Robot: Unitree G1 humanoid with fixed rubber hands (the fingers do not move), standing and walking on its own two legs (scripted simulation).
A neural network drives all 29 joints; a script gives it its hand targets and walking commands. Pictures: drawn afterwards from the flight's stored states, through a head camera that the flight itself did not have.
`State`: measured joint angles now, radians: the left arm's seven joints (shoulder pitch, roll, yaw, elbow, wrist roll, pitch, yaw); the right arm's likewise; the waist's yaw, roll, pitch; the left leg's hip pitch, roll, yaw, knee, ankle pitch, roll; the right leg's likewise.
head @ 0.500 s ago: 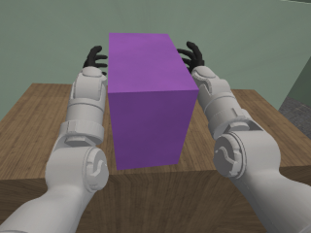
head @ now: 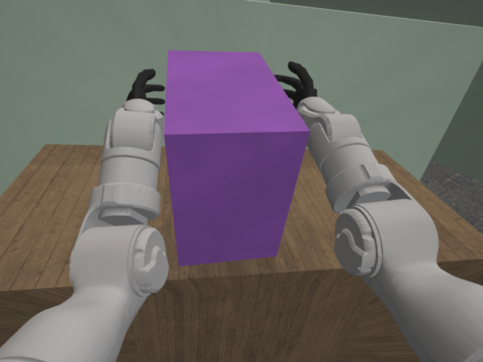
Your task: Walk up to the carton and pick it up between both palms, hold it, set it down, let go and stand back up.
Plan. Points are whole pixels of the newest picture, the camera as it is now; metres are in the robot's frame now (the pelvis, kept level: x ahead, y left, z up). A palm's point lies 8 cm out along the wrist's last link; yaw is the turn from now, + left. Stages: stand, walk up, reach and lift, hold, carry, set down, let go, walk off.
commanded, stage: hold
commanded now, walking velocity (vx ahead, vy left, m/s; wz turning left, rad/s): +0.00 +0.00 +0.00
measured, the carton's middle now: (221, 152) +0.39 +0.04 +0.23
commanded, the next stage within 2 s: none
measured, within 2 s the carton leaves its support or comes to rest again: neither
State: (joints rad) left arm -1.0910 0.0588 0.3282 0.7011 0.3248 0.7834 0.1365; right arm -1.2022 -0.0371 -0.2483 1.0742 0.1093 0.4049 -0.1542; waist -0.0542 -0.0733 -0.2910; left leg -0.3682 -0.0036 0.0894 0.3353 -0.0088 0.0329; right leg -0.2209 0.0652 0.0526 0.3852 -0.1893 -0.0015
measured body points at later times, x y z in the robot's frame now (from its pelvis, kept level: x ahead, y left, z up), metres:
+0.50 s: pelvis -0.01 +0.00 +0.00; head -0.11 +0.06 +0.43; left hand +0.39 +0.18 +0.30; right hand +0.39 -0.08 +0.33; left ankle +0.11 +0.07 -0.74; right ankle +0.01 -0.12 -0.74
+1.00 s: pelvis +0.00 +0.00 +0.00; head -0.11 +0.06 +0.43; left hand +0.39 +0.18 +0.30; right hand +0.39 -0.08 +0.33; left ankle +0.11 +0.07 -0.74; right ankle +0.01 -0.12 -0.74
